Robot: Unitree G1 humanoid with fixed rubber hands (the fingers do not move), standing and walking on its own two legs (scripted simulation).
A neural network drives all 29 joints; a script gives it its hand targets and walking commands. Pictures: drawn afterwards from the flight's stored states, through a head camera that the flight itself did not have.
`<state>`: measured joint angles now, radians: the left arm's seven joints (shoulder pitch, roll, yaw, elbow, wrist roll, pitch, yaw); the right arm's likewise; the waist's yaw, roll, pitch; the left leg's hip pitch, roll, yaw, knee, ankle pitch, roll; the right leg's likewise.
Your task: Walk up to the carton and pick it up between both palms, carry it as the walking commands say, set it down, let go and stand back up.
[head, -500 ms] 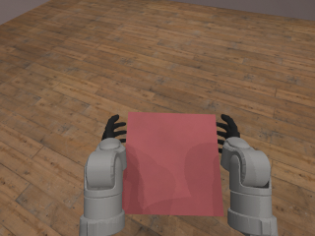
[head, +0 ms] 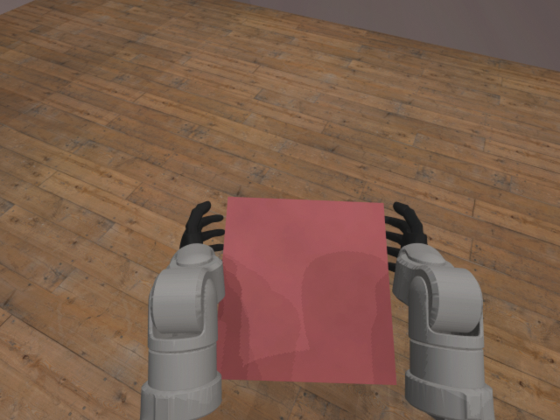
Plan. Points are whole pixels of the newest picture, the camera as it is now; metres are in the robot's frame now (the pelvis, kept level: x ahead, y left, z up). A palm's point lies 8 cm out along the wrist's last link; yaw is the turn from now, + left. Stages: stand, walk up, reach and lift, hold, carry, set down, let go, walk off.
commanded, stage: carry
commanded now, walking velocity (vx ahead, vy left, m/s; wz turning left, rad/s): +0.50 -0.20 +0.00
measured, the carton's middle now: (297, 292) +0.31 +0.01 -0.02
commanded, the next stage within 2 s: none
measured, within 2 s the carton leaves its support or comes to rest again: neither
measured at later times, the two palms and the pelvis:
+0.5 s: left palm (278, 130) +0.56 +0.04 +0.08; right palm (431, 133) +0.57 -0.23 +0.08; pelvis +0.26 -0.10 -0.01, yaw +1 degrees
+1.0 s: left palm (323, 53) +0.82 -0.05 +0.09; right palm (442, 61) +0.83 -0.33 +0.08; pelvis +0.52 -0.20 +0.00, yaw +2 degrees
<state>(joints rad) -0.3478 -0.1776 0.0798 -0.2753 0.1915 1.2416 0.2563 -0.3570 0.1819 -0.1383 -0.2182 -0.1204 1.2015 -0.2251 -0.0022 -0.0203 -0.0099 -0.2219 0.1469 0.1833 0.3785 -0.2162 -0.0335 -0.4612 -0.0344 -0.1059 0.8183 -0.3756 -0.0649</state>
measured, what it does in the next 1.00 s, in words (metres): walks ahead: right foot, then left foot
